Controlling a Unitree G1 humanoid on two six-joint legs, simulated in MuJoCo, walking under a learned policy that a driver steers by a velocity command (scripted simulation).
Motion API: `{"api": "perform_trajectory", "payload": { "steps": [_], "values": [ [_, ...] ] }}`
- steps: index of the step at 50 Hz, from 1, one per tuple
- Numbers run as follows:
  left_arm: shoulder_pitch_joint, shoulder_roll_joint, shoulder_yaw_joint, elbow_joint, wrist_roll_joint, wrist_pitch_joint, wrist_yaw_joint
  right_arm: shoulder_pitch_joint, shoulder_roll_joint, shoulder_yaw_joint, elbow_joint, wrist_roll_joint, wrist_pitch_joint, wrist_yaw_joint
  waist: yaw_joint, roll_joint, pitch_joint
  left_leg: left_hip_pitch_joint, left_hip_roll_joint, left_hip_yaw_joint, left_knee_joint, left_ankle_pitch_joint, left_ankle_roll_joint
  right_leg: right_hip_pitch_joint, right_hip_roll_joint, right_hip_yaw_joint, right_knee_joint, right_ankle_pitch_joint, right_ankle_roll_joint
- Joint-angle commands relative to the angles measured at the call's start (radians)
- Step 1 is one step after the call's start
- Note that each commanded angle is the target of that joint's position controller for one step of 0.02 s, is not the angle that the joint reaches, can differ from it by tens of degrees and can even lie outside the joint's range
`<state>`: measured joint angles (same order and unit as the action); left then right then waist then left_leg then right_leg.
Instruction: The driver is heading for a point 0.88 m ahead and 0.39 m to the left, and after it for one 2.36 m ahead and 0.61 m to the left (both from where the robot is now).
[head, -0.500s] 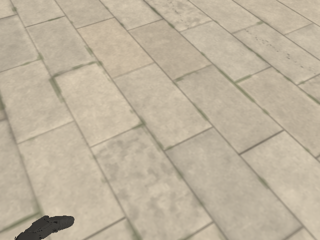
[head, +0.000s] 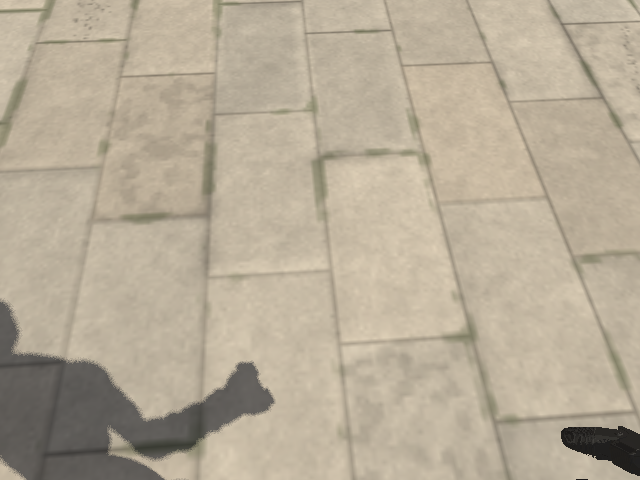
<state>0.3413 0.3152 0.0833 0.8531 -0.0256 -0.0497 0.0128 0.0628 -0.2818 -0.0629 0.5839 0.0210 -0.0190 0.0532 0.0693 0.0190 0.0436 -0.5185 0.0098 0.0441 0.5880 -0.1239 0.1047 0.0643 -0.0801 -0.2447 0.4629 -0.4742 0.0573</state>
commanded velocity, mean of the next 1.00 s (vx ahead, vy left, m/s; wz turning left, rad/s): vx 0.50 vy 0.00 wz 0.60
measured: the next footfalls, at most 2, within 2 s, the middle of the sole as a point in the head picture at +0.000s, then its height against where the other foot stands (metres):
right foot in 0.46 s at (389, 472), level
left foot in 0.98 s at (216, 396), level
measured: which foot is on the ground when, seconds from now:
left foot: down 0.00-0.48, up 0.50-0.96, down 0.98-1.00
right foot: down 0.00-0.00, up 0.02-0.44, down 0.46-1.00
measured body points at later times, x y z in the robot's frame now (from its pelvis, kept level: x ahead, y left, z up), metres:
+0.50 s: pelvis +0.29 +0.00 +0.00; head +0.32 +0.01 +0.45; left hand +0.45 +0.29 -0.06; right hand +0.41 -0.28 -0.11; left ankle +0.13 +0.09 -0.70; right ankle +0.43 -0.09 -0.72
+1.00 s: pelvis +0.52 +0.13 +0.00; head +0.54 +0.16 +0.45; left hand +0.36 +0.39 -0.13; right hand +0.85 +0.06 -0.06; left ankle +0.57 +0.27 -0.72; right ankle +0.44 -0.09 -0.70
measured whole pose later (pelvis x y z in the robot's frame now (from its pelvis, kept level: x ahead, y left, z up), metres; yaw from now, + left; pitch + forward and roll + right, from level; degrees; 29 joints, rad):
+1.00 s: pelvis +0.52 +0.13 +0.00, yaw +36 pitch +1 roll -2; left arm 0.33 0.32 0.08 0.85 -0.02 -0.04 0.01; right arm 0.07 -0.29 -0.07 0.58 0.02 -0.01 0.04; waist 0.06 0.01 0.06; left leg -0.51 0.00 0.04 0.61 -0.11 0.10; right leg 0.03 -0.10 -0.24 0.57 -0.46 0.05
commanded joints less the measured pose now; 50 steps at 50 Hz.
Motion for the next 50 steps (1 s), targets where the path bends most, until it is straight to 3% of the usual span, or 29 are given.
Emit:
{"api": "perform_trajectory", "payload": {
  "steps": [1,2,3,4,5,7,10,14,18,21,22,23,24,25,26,27,28,29,31,33,36,40,44,47,48,49,50],
  "values": [
    [0.051,0.013,-0.022,-0.142,0.054,-0.030,-0.005,0.341,-0.347,-0.116,0.024,0.013,0.000,-0.032,-0.109,0.262,-0.299,0.919,0.256,-0.616,-0.101,-0.107,0.273,-0.739,0.060,0.091,0.815,-0.065,-0.027],
    [-0.043,0.083,-0.017,-0.154,0.020,-0.069,-0.018,0.385,-0.273,-0.092,-0.009,0.006,-0.016,-0.027,-0.188,0.160,-0.452,0.969,0.327,-0.887,-0.264,-0.288,0.327,-0.853,0.094,0.325,0.940,-0.132,-0.035],
    [-0.151,0.138,-0.002,-0.185,-0.019,-0.088,-0.025,0.354,-0.215,-0.073,0.009,-0.004,-0.031,-0.023,-0.205,0.100,-0.300,0.874,0.296,-0.742,-0.291,-0.226,0.268,-0.930,0.047,0.335,0.926,-0.027,-0.055],
    [-0.166,0.123,-0.009,-0.190,-0.010,-0.097,-0.021,0.297,-0.192,-0.064,0.010,-0.002,-0.038,-0.024,-0.161,0.036,-0.208,0.724,0.254,-0.625,-0.291,-0.137,0.233,-0.896,0.007,0.330,0.836,0.063,-0.065],
    [-0.164,0.123,-0.007,-0.178,0.019,-0.098,-0.014,0.225,-0.162,-0.054,0.000,-0.004,-0.038,-0.026,-0.115,0.001,-0.147,0.581,0.216,-0.532,-0.297,-0.023,0.208,-0.828,-0.022,0.329,0.751,0.110,-0.056],
    [-0.130,0.130,0.002,-0.171,0.034,-0.076,-0.015,0.160,-0.138,-0.042,-0.021,-0.021,-0.039,-0.034,-0.056,0.030,-0.111,0.415,0.173,-0.451,-0.338,0.115,0.202,-0.709,-0.043,0.333,0.670,0.157,-0.038],
    [-0.155,0.085,-0.009,-0.178,0.045,-0.051,-0.013,0.175,-0.159,-0.048,0.000,-0.014,-0.044,-0.051,-0.048,0.018,-0.077,0.293,0.141,-0.362,-0.360,0.218,0.204,-0.678,-0.025,0.301,0.531,0.231,0.006],
    [-0.316,0.038,-0.031,-0.215,0.040,-0.052,-0.023,0.229,-0.178,-0.054,0.033,-0.003,-0.035,-0.068,-0.109,0.043,-0.039,0.227,0.072,-0.294,-0.347,0.106,0.139,-0.606,0.033,0.290,0.217,0.508,0.020],
    [-0.395,0.069,-0.022,-0.243,0.020,-0.064,-0.037,0.296,-0.178,-0.056,0.069,0.007,-0.027,-0.071,-0.138,0.061,-0.035,0.283,0.100,-0.378,-0.285,0.001,0.111,-0.546,0.069,0.320,0.076,0.551,0.003],
    [-0.354,0.101,-0.003,-0.240,0.017,-0.074,-0.041,0.295,-0.170,-0.056,0.076,0.005,-0.018,-0.074,-0.106,0.101,-0.042,0.354,0.125,-0.463,-0.190,0.002,0.088,-0.488,0.075,0.329,0.035,0.423,-0.036],
    [-0.290,0.109,0.006,-0.223,0.018,-0.078,-0.038,0.283,-0.155,-0.052,0.073,0.004,-0.015,-0.074,-0.070,0.108,-0.060,0.350,0.106,-0.464,-0.141,0.022,0.070,-0.403,0.080,0.311,0.000,0.411,-0.058],
    [-0.194,0.136,0.021,-0.207,0.029,-0.083,-0.032,0.283,-0.115,-0.038,0.066,-0.001,-0.016,-0.071,-0.023,0.092,-0.129,0.314,0.055,-0.427,-0.013,0.051,0.037,-0.237,0.040,0.331,-0.008,0.405,-0.095],
    [-0.045,0.192,0.035,-0.196,0.042,-0.084,-0.023,0.300,-0.055,-0.015,0.049,-0.018,-0.019,-0.069,0.028,-0.035,-0.272,0.188,-0.014,-0.334,0.275,-0.117,-0.005,0.021,-0.138,0.505,0.005,0.364,-0.156],
    [0.026,0.254,0.052,-0.157,0.048,-0.070,-0.031,0.430,-0.028,-0.004,0.020,0.018,-0.026,-0.069,-0.035,-0.390,-0.372,-0.155,-0.119,-0.224,0.579,-0.490,-0.064,0.280,-0.335,0.990,-0.119,0.083,-0.308],
    [-0.005,0.153,0.030,-0.178,0.024,-0.065,-0.036,0.407,-0.135,-0.023,0.051,0.024,-0.025,-0.073,-0.012,-0.252,-0.285,-0.263,-0.038,-0.250,0.702,-0.442,-0.082,0.232,-0.331,1.027,-0.165,-0.121,-0.286],
    [-0.043,0.103,0.016,-0.185,0.022,-0.058,-0.029,0.297,-0.180,-0.037,0.039,0.015,-0.019,-0.072,0.013,-0.161,-0.168,-0.288,-0.008,-0.221,0.726,-0.347,-0.089,0.118,-0.291,0.860,-0.173,-0.077,-0.246],
    [-0.089,0.089,0.008,-0.189,0.033,-0.052,-0.027,0.248,-0.170,-0.037,0.031,0.005,-0.014,-0.074,-0.003,-0.093,-0.108,-0.253,0.024,-0.193,0.708,-0.278,-0.095,0.005,-0.251,0.735,-0.185,0.062,-0.227],
    [-0.115,0.070,0.003,-0.180,0.037,-0.049,-0.024,0.215,-0.155,-0.039,0.020,-0.003,-0.015,-0.070,-0.018,-0.088,-0.058,-0.235,0.051,-0.192,0.663,-0.234,-0.098,-0.076,-0.216,0.645,-0.205,0.172,-0.226],
    [-0.129,0.052,-0.002,-0.167,0.039,-0.055,-0.019,0.227,-0.116,-0.036,0.018,0.009,-0.006,-0.060,-0.046,-0.137,-0.041,-0.168,0.086,-0.171,0.610,-0.196,-0.097,-0.156,-0.173,0.513,-0.251,0.274,-0.219],
    [-0.120,0.068,0.005,-0.147,0.030,-0.063,-0.018,0.204,-0.083,-0.029,0.005,0.008,0.003,-0.057,-0.049,-0.126,-0.027,-0.185,0.098,-0.153,0.559,-0.174,-0.104,-0.173,-0.180,0.437,-0.285,0.352,-0.238],
    [-0.106,0.105,0.018,-0.121,0.031,-0.062,-0.016,0.151,-0.066,-0.020,-0.014,0.000,0.003,-0.051,-0.042,-0.094,-0.020,-0.226,0.110,-0.145,0.438,-0.073,-0.117,-0.140,-0.195,0.343,-0.308,0.465,-0.254],
    [-0.098,0.130,0.023,-0.099,0.025,-0.049,-0.010,0.046,-0.049,-0.009,-0.030,0.002,-0.010,-0.025,-0.007,-0.083,0.005,-0.166,0.095,-0.083,0.212,0.116,-0.106,-0.123,-0.164,0.190,-0.312,0.535,-0.218],
    [-0.052,0.167,0.034,-0.069,0.006,-0.030,-0.009,-0.045,-0.053,-0.008,-0.067,0.006,-0.010,-0.003,0.010,-0.083,0.038,-0.130,0.074,-0.029,0.080,0.093,-0.070,-0.042,-0.195,0.123,-0.289,0.592,-0.192],
    [-0.058,0.212,0.048,-0.066,-0.012,-0.011,-0.003,0.020,-0.106,-0.036,-0.069,-0.004,-0.002,0.001,-0.058,-0.118,-0.025,0.024,-0.010,0.044,0.043,-0.054,-0.008,0.018,-0.200,0.064,-0.104,1.026,-0.163],
    [-0.071,0.216,0.049,-0.070,-0.017,-0.003,0.000,0.142,-0.142,-0.059,-0.039,-0.003,0.002,-0.003,-0.134,-0.109,-0.090,0.187,-0.054,0.069,-0.001,-0.044,0.024,-0.011,-0.180,0.035,0.067,1.127,-0.144],
    [-0.063,0.187,0.037,-0.074,-0.010,-0.002,0.005,0.320,-0.202,-0.094,0.012,0.001,0.010,-0.017,-0.220,-0.072,-0.179,0.467,-0.077,0.037,-0.040,0.001,0.063,-0.158,-0.143,0.017,0.307,1.038,-0.108],
    [-0.016,0.071,0.000,-0.109,0.043,-0.009,0.001,0.392,-0.299,-0.114,0.032,0.012,0.017,-0.039,-0.184,0.163,-0.247,0.774,0.150,-0.343,-0.058,-0.021,0.160,-0.521,-0.043,0.018,0.661,0.309,-0.055]
  ]
}}
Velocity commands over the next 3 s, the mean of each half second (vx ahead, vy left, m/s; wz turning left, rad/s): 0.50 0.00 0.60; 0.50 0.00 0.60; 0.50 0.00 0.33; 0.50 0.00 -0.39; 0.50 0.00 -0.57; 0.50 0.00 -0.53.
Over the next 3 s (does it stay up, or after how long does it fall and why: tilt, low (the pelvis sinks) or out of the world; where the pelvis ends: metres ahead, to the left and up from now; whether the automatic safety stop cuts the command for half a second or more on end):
stays up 1.51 0.63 0.01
